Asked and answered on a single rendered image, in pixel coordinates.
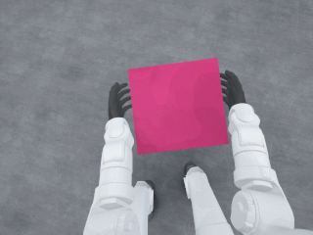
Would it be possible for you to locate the right robot forearm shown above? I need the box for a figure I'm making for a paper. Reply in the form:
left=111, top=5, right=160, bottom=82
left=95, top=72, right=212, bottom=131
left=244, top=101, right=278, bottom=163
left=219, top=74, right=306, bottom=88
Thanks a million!
left=228, top=103, right=294, bottom=227

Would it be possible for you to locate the left robot forearm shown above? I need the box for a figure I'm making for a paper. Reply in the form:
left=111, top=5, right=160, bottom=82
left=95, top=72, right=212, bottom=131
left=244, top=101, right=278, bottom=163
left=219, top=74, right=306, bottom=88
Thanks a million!
left=83, top=117, right=134, bottom=235

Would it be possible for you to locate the carton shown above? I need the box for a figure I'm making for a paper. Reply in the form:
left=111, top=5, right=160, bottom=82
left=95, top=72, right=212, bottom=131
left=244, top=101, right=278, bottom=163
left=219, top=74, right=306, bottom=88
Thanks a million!
left=127, top=58, right=229, bottom=155

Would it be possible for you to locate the robot left upper arm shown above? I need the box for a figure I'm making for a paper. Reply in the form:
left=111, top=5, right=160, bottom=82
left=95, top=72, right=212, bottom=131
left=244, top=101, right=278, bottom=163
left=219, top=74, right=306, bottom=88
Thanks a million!
left=83, top=207, right=141, bottom=235

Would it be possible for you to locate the left robot thigh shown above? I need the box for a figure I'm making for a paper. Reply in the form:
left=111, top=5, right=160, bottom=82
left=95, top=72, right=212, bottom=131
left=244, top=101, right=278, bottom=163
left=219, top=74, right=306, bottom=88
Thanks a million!
left=127, top=186, right=154, bottom=235

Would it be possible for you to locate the right robot hand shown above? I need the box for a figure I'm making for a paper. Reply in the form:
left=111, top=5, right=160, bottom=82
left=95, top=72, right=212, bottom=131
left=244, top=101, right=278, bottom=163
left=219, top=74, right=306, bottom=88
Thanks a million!
left=219, top=70, right=246, bottom=111

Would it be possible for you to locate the left robot hand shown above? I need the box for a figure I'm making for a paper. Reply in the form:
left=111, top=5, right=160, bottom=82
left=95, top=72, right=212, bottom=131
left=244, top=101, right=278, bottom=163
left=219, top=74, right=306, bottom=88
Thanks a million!
left=108, top=82, right=132, bottom=120

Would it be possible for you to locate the robot right upper arm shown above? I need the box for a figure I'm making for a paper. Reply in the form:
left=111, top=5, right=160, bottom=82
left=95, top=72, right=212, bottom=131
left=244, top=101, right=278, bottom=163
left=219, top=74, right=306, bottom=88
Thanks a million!
left=230, top=189, right=313, bottom=235

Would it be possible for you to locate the robot left foot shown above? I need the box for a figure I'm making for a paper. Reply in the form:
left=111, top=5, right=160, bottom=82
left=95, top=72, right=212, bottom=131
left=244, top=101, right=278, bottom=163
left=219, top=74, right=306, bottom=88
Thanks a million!
left=145, top=180, right=156, bottom=222

